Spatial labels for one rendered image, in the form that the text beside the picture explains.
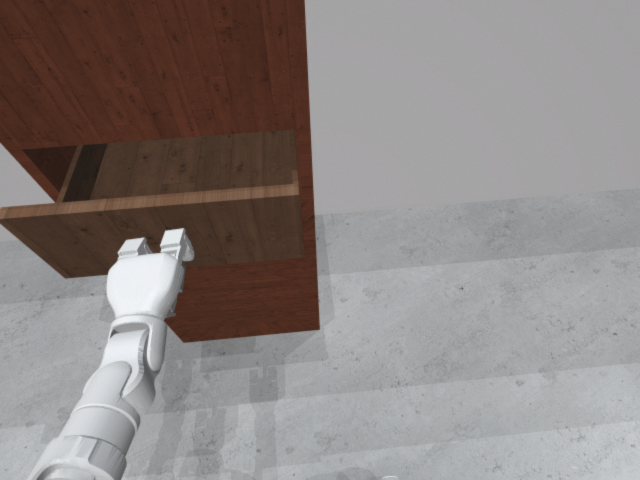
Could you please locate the handle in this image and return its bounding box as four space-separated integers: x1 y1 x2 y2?
179 263 186 292

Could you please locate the drawer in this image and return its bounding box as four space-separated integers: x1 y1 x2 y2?
0 130 305 278

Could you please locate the robot left hand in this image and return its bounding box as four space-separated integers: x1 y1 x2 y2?
106 228 195 321

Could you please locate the robot left forearm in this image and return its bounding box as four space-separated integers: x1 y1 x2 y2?
26 314 167 480

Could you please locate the cabinet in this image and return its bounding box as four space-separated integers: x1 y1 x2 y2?
0 0 320 343

